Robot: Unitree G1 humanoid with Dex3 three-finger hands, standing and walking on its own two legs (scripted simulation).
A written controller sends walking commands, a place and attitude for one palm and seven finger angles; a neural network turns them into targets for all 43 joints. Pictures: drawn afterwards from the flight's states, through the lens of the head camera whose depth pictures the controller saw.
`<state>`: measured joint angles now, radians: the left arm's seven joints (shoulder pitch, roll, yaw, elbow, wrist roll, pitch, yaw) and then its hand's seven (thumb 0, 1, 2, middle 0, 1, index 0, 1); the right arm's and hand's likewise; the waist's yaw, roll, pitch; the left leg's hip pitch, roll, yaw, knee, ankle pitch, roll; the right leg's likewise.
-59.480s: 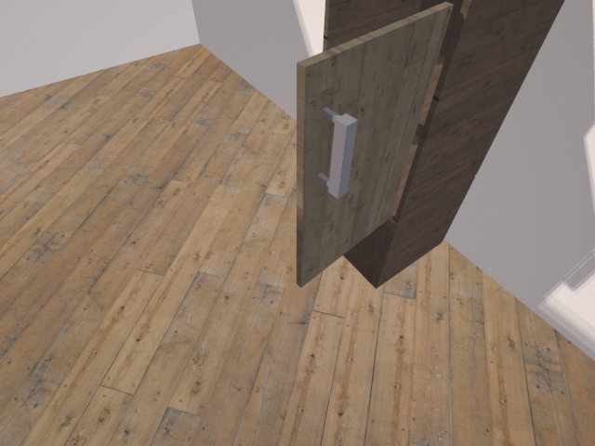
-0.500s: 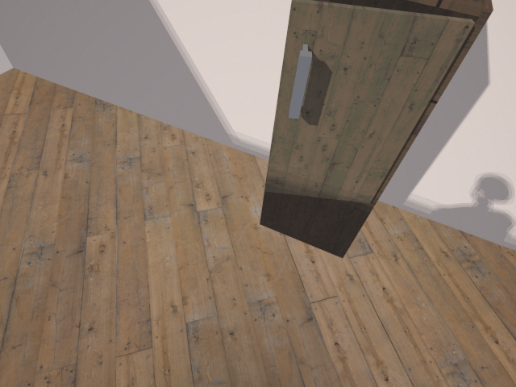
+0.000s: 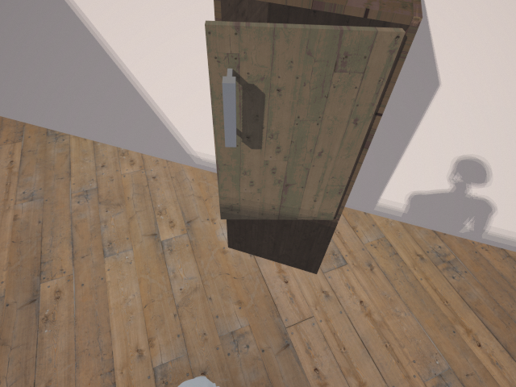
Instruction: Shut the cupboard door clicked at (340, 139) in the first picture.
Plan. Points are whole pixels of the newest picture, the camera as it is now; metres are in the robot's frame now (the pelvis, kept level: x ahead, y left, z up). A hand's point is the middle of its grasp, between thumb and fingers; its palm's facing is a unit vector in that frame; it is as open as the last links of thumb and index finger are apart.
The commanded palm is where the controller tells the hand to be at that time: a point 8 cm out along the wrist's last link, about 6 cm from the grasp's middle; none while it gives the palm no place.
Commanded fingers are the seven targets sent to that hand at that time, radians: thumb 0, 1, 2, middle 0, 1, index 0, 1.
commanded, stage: take the last steps up to it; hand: left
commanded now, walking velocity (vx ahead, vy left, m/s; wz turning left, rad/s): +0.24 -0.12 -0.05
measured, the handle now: (230, 108) +0.63 +0.08 +0.09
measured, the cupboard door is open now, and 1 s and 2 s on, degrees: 19 19 19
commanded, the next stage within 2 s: come to a stop and stand still in 0.22 s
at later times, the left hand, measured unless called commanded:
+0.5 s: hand (201, 335) +0.25 +0.11 -0.18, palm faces -0.04 -0.98 -0.22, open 7.4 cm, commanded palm none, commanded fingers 0.00 0.90 0.90 -0.20 -0.30 -0.20 -0.30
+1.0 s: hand (162, 372) +0.18 +0.18 -0.18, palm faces +0.06 -0.97 -0.22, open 7.4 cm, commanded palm none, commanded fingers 0.00 0.90 0.90 -0.20 -0.30 -0.20 -0.30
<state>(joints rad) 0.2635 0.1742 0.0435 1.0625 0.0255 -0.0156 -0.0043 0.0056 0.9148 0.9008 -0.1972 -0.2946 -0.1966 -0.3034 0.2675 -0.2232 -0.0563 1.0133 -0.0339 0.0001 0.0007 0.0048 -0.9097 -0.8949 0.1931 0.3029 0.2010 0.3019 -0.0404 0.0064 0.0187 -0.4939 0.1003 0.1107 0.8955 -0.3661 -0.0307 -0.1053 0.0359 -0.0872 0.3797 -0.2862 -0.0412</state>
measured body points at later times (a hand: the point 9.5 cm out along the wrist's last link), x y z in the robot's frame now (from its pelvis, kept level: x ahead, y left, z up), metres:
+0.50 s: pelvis +0.16 -0.07 -0.01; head +0.20 -0.08 +0.44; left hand +0.25 +0.17 -0.16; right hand +0.12 -0.29 -0.17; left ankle +0.11 +0.08 -0.73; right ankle +0.22 -0.20 -0.74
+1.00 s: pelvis +0.15 -0.03 +0.00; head +0.17 +0.00 +0.45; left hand +0.18 +0.23 -0.16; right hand +0.23 -0.26 -0.14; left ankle +0.16 +0.06 -0.74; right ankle +0.13 -0.17 -0.70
